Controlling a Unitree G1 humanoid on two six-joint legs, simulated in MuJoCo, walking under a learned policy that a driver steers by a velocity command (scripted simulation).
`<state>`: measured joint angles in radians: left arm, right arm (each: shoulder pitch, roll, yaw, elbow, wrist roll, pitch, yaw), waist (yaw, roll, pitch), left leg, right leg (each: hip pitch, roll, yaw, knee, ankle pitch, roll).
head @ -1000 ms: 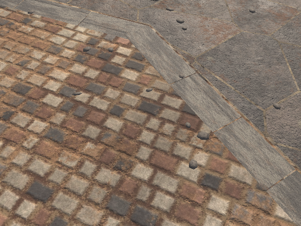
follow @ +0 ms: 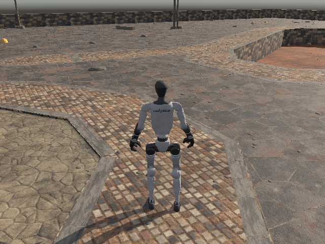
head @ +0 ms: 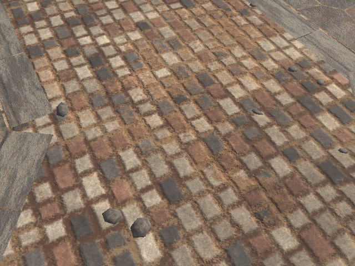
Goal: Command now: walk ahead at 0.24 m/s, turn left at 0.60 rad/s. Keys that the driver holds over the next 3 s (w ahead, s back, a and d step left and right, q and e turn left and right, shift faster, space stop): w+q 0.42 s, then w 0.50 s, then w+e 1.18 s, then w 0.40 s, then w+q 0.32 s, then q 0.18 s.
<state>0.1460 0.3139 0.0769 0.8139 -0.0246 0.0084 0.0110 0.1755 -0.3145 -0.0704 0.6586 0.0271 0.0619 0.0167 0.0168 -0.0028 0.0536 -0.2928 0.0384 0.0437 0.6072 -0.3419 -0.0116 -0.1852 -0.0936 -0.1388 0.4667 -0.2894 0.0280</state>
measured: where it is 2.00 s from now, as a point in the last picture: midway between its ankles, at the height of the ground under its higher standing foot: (133, 137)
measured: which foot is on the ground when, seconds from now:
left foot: up 0.00-0.00, down 0.02-0.50, up 0.52-0.94, down 0.96-1.00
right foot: down 0.00-0.02, up 0.04-0.46, down 0.48-0.98, up 1.00-1.00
